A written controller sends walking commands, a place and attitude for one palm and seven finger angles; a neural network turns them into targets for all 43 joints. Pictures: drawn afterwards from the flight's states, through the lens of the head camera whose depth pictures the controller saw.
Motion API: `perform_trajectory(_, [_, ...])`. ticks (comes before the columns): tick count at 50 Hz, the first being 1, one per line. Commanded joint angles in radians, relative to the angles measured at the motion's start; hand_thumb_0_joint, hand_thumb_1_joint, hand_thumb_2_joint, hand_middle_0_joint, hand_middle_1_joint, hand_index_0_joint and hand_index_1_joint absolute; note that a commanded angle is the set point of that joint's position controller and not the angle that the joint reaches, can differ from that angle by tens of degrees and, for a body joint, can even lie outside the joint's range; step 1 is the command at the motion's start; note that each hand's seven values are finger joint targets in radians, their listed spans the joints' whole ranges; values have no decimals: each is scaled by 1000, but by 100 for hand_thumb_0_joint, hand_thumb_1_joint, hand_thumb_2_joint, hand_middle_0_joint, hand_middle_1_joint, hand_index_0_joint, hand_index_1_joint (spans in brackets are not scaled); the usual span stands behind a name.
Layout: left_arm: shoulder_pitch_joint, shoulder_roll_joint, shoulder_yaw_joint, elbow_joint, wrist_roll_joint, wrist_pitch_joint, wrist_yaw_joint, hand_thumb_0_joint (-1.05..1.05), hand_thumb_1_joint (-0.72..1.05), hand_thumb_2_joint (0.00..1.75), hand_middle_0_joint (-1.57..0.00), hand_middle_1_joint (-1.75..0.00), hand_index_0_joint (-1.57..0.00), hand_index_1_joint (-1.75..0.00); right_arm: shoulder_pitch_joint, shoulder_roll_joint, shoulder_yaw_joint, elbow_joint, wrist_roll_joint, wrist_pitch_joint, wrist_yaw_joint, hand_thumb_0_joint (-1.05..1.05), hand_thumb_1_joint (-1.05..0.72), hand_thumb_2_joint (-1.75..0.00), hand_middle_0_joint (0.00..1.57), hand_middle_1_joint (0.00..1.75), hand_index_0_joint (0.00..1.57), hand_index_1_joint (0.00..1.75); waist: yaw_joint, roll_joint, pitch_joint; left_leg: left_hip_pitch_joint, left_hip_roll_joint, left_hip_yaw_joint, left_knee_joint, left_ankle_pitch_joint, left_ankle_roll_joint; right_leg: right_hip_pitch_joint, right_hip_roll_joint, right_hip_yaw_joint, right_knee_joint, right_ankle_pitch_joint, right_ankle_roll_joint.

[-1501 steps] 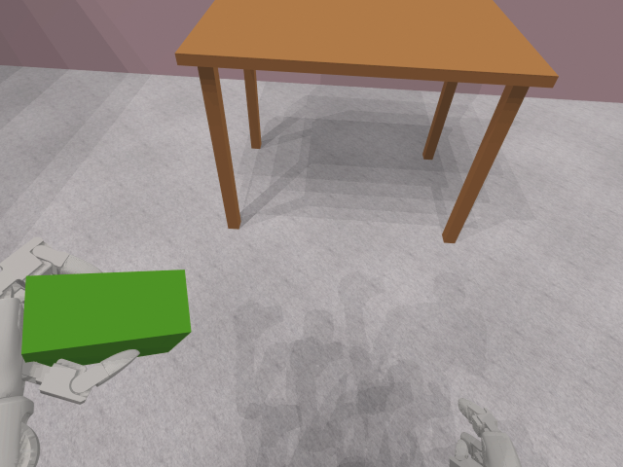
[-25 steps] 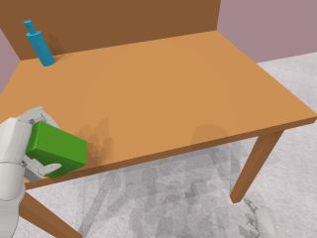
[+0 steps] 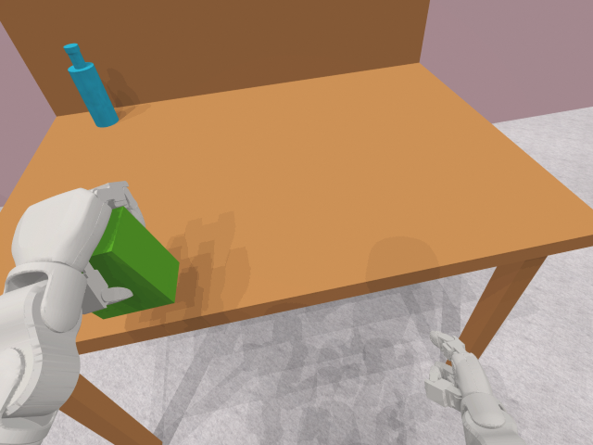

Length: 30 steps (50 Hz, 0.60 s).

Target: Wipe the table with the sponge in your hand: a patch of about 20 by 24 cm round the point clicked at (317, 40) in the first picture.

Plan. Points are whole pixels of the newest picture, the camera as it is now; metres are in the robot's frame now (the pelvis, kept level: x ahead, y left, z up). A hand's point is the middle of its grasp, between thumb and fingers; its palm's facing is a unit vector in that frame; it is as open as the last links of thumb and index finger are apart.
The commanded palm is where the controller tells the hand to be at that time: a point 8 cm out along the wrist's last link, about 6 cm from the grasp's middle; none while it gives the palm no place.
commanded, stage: turn the palm down, sponge in hand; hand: left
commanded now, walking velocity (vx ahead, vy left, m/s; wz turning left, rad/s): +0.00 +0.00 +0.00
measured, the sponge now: (123, 275) +0.25 +0.27 +0.13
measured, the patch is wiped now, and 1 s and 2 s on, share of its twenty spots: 0.00 0.00 0.00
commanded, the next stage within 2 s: move the sponge above the wiping area in 0.68 s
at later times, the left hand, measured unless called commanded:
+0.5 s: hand (124, 255) +0.23 +0.24 +0.19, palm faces +0.25 -0.05 -0.97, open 10.1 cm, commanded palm +0.18 +0.24 +0.26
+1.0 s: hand (109, 264) +0.23 +0.26 +0.18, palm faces +0.23 -0.04 -0.97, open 10.1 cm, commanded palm +0.18 +0.25 +0.25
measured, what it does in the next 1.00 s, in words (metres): stands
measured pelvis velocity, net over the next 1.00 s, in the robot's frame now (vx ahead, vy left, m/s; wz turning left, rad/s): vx -0.04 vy -0.03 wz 0.00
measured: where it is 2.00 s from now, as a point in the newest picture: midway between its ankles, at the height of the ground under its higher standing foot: outside the picture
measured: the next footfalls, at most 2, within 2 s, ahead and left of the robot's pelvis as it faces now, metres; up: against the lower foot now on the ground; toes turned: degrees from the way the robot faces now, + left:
none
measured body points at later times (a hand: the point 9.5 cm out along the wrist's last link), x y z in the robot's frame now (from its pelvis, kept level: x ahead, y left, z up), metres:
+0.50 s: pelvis -0.02 -0.04 +0.00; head -0.04 -0.09 +0.44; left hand +0.21 +0.23 +0.24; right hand +0.24 -0.23 -0.08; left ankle -0.04 +0.12 -0.74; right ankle +0.05 -0.13 -0.74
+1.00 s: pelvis -0.04 -0.03 -0.01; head -0.07 -0.09 +0.44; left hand +0.21 +0.25 +0.23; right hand +0.22 -0.23 -0.08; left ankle -0.04 +0.12 -0.74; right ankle +0.05 -0.13 -0.74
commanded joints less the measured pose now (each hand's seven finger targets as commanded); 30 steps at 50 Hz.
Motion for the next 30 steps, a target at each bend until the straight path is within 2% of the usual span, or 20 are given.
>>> perform_trajectory(1, [-292,293,218,-144,84,-37,73,0,10,130,-120,-160,-120,-160,-197,-91,-41,-163,-6,-44,-3,0,-90,-90,20,30,20,30,0,20,-244,-146,9,5,-69,416,20,266,44,12,11,116,-65])
perform_trajectory(4, [-319,302,230,-115,97,7,85,0,10,130,-120,-160,-120,-160,-251,-93,-37,-171,12,-39,8,0,-90,-90,20,30,20,30,8,41,-223,-165,3,6,-67,384,14,243,50,45,-2,114,-72])
perform_trajectory(5, [-328,267,198,-86,96,16,85,0,10,130,-120,-160,-120,-160,-220,-93,-37,-156,6,-41,13,0,-90,-90,20,30,20,30,6,6,-239,-167,1,26,-61,410,13,257,35,21,11,135,-69])
perform_trajectory(6, [-278,250,189,-50,77,21,85,0,10,130,-120,-160,-120,-160,-214,-92,-42,-149,10,-32,13,0,-90,-90,20,30,20,30,0,-13,-201,-172,5,22,-74,384,11,245,37,19,-4,120,-65])
perform_trajectory(8, [-261,231,164,-55,76,29,75,0,10,130,-120,-160,-120,-160,-219,-99,-44,-156,16,-27,13,0,-90,-90,20,30,20,30,-4,-34,-195,-177,1,28,-77,333,16,231,33,14,-11,98,-55])
perform_trajectory(9, [-257,225,167,-77,85,36,71,0,10,130,-120,-160,-120,-160,-260,-89,-36,-182,27,-38,15,0,-90,-90,20,30,20,30,-1,-30,-207,-173,1,25,-67,311,19,218,45,37,-14,79,-57])
perform_trajectory(10, [-268,204,139,-81,85,31,68,0,10,130,-120,-160,-120,-160,-230,-93,-36,-178,22,-44,17,0,-90,-90,20,30,20,30,-3,-60,-231,-175,-3,42,-60,313,23,236,29,16,-1,76,-51])
perform_trajectory(11, [-228,191,125,-65,79,27,68,0,10,130,-120,-160,-120,-160,-225,-92,-43,-170,24,-40,14,0,-90,-90,20,30,20,30,-10,-48,-209,-173,-1,38,-69,285,24,225,31,19,-13,51,-48])
perform_trajectory(14, [-264,222,147,-151,112,12,81,0,10,130,-120,-160,-120,-160,-273,-90,-39,-198,31,-57,14,0,-90,-90,20,30,20,30,-4,-19,-228,-168,-7,30,-57,222,29,205,43,54,-17,-13,-50])
perform_trajectory(15, [-288,215,135,-151,121,2,88,0,10,130,-120,-160,-120,-160,-240,-89,-38,-190,20,-68,13,0,-90,-90,20,30,20,30,-1,-41,-274,-173,-13,48,-51,247,32,241,27,31,6,-3,-48])
perform_trajectory(18, [-290,277,189,-121,130,-15,111,0,10,130,-120,-160,-120,-160,-239,-94,-48,-166,9,-63,-2,0,-90,-90,20,30,20,30,5,-53,-245,-178,-21,35,-53,202,33,230,25,56,-12,-48,-45])
perform_trajectory(19, [-329,317,225,-158,146,-16,119,0,10,130,-120,-160,-120,-160,-270,-92,-43,-184,13,-74,-1,0,-90,-90,20,30,20,30,10,-30,-256,-163,-22,25,-42,194,32,213,37,95,-21,-71,-54])
perform_trajectory(20, [-348,290,198,-120,154,-17,124,0,10,130,-120,-160,-120,-160,-246,-83,-39,-171,4,-81,0,0,-90,-90,20,30,20,30,13,-57,-282,-177,-26,45,-32,217,32,242,19,72,0,-58,-50])
perform_trajectory(21, [-324,290,206,-87,136,-24,132,0,10,130,-120,-160,-120,-160,-240,-83,-46,-152,6,-74,-2,0,-90,-90,20,30,20,30,8,-40,-230,-179,-24,34,-44,197,30,221,24,81,-21,-73,-51])
perform_trajectory(23, [-321,276,195,-52,134,-23,136,0,10,130,-120,-160,-120,-160,-238,-88,-50,-145,8,-71,-4,0,-90,-90,20,30,20,30,8,-44,-199,-191,-27,34,-45,176,28,203,20,85,-32,-86,-49])
perform_trajectory(24, [-339,285,207,-73,139,-17,136,0,10,130,-120,-160,-120,-160,-268,-84,-46,-161,16,-79,-3,0,-90,-90,20,30,20,30,10,-12,-212,-173,-29,28,-33,170,27,185,30,122,-40,-102,-59])
perform_trajectory(25, [-340,249,171,-39,133,-15,135,0,10,130,-120,-160,-120,-160,-245,-83,-44,-151,12,-84,0,0,-90,-90,20,30,20,30,7,-58,-225,-188,-27,47,-28,183,27,207,13,89,-27,-93,-48])
perform_trajectory(27, [-286,228,162,-14,102,-18,128,0,10,130,-120,-160,-120,-160,-238,-87,-51,-142,17,-75,-3,0,-90,-90,20,30,20,30,0,-63,-176,-200,-23,37,-46,136,27,189,12,83,-51,-128,-40])
perform_trajectory(29, [-283,218,159,-35,106,-12,118,0,10,130,-120,-160,-120,-160,-274,-80,-46,-167,26,-86,-3,0,-90,-90,20,30,20,30,1,-51,-172,-193,-26,38,-29,121,29,157,19,119,-61,-158,-46])
perform_trajectory(30, [-281,196,131,-17,98,-10,114,0,10,130,-120,-160,-120,-160,-249,-84,-44,-158,19,-91,-3,0,-90,-90,20,30,20,30,1,-95,-195,-204,-23,57,-24,121,30,183,-1,88,-53,-173,-33])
